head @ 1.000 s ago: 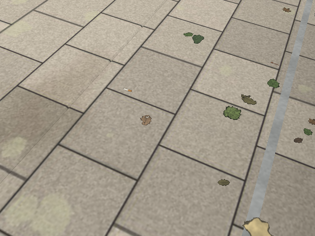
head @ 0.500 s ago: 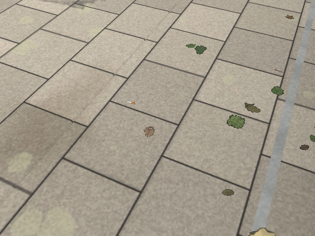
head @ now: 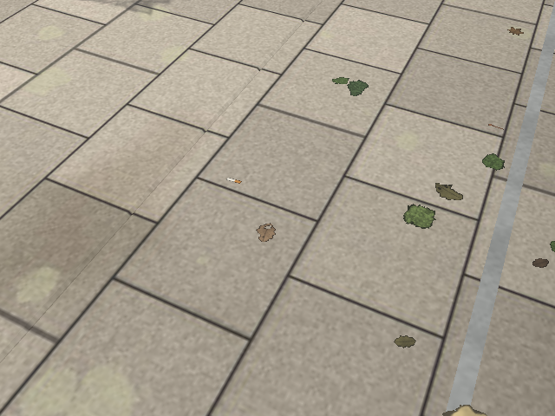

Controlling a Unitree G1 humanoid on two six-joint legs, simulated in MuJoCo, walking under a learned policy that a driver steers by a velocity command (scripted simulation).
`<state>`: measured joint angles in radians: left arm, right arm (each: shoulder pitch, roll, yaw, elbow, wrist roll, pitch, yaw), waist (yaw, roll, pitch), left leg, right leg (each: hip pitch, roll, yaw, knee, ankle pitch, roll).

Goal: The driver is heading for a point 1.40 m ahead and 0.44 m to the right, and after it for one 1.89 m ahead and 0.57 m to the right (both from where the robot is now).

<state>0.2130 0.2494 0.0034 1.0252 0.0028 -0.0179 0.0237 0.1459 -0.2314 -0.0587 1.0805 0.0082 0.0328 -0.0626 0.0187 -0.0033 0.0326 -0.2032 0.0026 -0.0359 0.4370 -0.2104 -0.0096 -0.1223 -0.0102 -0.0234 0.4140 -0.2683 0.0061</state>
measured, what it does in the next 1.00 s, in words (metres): stands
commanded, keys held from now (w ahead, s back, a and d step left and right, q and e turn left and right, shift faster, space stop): shift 0.92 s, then w+shift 0.08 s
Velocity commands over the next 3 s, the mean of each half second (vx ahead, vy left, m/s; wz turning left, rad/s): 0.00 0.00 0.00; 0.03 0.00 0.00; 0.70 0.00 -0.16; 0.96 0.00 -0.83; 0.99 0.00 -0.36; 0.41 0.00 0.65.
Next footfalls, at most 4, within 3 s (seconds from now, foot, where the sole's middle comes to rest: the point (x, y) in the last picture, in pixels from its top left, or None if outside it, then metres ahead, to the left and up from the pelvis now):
1.64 right None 0.50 -0.05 -0.78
2.08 left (329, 263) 0.97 -0.11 -0.78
2.52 right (467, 223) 1.13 -0.55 -0.78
2.94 left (451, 153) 1.46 -0.56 -0.78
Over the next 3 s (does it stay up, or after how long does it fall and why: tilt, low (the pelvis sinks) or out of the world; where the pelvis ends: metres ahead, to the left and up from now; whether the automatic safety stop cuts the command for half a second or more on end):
stays up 1.29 -0.54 -0.04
